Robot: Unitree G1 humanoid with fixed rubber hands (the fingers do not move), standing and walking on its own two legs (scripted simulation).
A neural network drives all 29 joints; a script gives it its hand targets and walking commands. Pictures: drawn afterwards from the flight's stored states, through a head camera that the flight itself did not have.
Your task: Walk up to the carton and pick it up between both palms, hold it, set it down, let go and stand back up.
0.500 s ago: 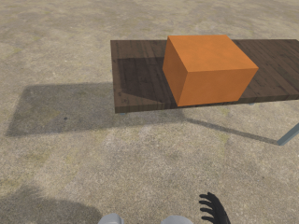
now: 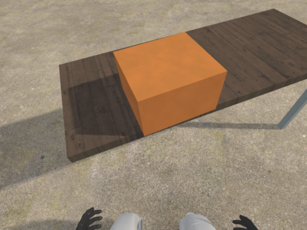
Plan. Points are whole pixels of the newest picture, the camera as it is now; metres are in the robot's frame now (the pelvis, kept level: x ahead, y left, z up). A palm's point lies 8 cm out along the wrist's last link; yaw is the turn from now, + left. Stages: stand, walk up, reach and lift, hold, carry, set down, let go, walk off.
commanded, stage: walk up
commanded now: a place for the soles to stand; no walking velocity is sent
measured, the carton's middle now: (165, 81) +0.60 -0.04 +0.00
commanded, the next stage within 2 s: none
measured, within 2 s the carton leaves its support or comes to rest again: neither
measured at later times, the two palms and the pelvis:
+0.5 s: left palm (66, 227) +0.15 +0.27 -0.12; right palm (199, 171) +0.28 -0.12 -0.09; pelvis +0.09 +0.04 +0.01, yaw +4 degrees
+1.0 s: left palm (83, 200) +0.21 +0.22 -0.08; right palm (231, 212) +0.17 -0.19 -0.10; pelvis +0.09 +0.02 +0.03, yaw +0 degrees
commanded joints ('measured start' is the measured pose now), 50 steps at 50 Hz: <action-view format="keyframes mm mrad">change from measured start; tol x32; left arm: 1 80 169 65 -92 14 -68 24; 50 -66 120 14 36 -40 10 -21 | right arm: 1 -38 -23 -3 -130 -5 -24 -2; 50 -75 6 18 -19 17 -42 7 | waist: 1 42 -163 -127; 50 -2 -95 -80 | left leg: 1 -201 33 -72 10 18 -11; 14 214 -60 106 -810 406 55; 17 569 337 -349 -882 801 212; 34 101 -21 18 -569 -60 -4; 50 296 40 -32 -957 256 25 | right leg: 1 222 -388 537 -483 186 -190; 12 200 -231 110 -357 600 -82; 15 114 -167 92 -164 503 -32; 18 -7 -22 70 269 -373 81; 21 -83 -44 129 360 -369 116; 31 279 -24 67 -219 49 44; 34 -39 -345 641 -523 -82 -145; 50 69 -103 239 -461 -56 -1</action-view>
